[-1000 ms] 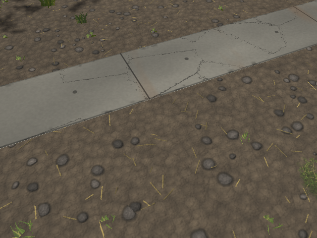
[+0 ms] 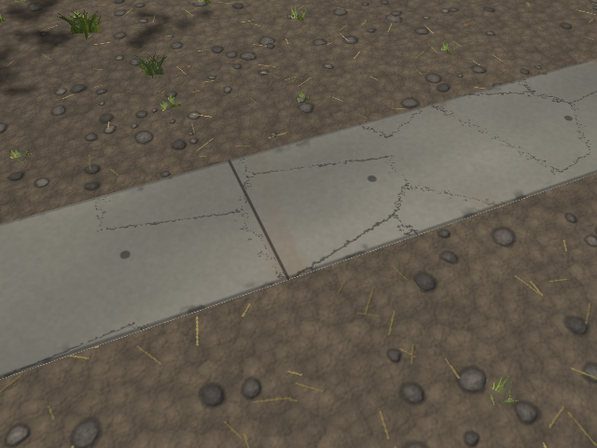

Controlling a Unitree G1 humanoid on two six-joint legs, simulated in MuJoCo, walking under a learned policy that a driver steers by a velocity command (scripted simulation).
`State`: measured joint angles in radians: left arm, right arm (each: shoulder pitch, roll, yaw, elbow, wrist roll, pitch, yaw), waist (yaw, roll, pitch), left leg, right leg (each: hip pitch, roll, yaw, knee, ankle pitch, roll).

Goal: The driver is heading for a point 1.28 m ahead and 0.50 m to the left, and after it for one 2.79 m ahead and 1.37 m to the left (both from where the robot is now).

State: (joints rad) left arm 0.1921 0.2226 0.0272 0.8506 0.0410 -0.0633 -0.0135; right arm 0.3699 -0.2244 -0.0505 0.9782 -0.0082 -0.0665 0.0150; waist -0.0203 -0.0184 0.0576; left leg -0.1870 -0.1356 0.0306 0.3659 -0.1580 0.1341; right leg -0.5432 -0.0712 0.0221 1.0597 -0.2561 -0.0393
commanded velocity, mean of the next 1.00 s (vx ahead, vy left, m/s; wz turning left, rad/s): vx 0.20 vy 0.00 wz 0.54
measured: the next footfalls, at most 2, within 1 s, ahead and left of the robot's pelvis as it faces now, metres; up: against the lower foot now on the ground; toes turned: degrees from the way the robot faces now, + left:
right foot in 0.30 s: +0.30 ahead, -0.10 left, +0.00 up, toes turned +13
left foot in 0.78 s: +0.14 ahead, +0.06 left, +0.00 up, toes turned +30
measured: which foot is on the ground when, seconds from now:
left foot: down 0.00-0.30, up 0.32-0.76, down 0.78-1.00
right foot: up 0.00-0.28, down 0.30-0.76, up 0.78-1.00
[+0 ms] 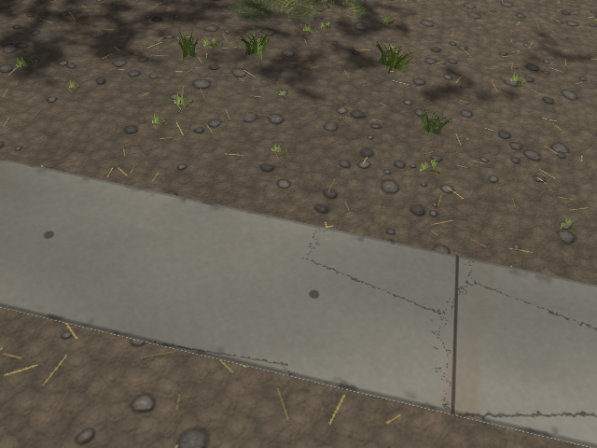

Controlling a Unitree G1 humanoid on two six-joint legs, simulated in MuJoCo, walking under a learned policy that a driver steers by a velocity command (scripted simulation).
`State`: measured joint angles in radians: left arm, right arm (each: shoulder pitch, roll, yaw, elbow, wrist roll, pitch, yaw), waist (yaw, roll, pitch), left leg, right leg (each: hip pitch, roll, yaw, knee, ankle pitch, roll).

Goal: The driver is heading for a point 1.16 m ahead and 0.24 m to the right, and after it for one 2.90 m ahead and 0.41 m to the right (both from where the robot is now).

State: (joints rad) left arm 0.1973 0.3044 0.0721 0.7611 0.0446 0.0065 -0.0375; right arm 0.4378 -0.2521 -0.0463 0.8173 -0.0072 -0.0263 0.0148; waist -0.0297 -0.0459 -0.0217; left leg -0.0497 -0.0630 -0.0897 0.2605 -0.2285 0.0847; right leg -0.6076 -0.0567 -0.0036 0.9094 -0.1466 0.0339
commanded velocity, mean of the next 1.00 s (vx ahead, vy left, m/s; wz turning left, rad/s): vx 0.21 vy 0.00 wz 0.11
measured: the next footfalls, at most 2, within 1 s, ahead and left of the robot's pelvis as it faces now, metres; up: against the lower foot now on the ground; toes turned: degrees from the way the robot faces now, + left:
right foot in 0.26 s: +0.29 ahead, -0.12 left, +0.00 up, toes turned +1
left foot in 0.70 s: +0.39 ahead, +0.07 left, +0.00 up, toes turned +4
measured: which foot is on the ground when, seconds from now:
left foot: down 0.00-0.28, up 0.30-0.68, down 0.70-1.00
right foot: up 0.00-0.24, down 0.26-1.00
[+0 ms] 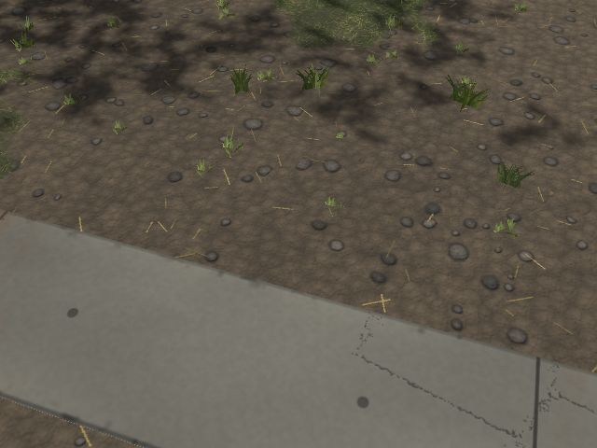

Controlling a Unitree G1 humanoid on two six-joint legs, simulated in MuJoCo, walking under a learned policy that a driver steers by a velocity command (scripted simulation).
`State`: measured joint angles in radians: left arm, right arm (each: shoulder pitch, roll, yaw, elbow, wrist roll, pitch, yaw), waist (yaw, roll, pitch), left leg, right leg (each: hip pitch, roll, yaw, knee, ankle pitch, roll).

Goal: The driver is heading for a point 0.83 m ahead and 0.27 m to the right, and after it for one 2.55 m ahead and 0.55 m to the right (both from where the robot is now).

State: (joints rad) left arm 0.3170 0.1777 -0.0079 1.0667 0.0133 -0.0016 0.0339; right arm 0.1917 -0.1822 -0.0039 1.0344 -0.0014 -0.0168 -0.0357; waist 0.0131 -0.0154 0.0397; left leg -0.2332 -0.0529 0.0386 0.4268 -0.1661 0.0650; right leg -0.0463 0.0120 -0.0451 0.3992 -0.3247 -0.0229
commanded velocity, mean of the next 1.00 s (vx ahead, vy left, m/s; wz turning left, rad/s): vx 0.39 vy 0.00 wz -0.10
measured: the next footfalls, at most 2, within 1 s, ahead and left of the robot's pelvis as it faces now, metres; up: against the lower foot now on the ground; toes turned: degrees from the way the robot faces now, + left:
left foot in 0.58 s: +0.31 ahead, +0.09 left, +0.00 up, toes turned +3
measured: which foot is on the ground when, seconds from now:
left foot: down 0.00-0.24, up 0.26-0.56, down 0.58-1.00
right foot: down 0.00-0.60, up 0.62-1.00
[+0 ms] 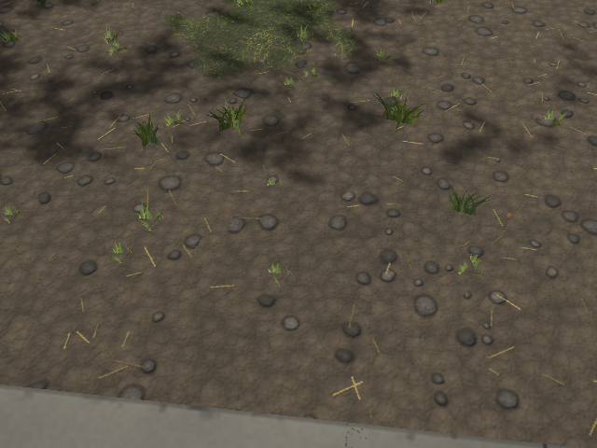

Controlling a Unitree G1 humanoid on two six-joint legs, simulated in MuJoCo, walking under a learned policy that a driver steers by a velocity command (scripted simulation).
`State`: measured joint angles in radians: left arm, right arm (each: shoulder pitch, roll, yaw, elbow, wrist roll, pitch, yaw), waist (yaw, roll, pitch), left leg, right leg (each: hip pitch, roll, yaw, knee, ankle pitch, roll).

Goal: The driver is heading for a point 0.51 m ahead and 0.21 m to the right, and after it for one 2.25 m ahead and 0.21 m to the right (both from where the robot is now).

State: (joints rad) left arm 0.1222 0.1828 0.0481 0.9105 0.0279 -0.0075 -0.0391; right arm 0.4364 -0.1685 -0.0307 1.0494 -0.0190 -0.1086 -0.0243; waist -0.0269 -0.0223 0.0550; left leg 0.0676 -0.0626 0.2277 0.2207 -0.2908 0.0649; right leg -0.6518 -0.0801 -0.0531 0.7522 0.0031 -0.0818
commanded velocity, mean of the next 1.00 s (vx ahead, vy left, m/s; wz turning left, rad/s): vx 0.16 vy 0.00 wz -0.57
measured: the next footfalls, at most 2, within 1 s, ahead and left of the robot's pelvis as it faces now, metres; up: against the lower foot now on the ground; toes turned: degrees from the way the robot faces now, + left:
right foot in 0.14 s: +0.24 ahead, -0.09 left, +0.00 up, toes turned -11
left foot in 0.78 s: +0.37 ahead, +0.06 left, +0.00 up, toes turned -33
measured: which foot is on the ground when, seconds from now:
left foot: down 0.00-0.12, up 0.14-0.76, down 0.78-1.00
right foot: up 0.00-0.12, down 0.14-0.76, up 0.78-1.00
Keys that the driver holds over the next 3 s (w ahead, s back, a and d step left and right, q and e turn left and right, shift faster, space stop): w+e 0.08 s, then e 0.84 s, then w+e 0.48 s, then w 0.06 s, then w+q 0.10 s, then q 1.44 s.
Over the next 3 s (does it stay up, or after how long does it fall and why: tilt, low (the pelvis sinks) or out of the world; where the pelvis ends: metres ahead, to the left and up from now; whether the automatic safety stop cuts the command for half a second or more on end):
stays up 0.27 -0.27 0.00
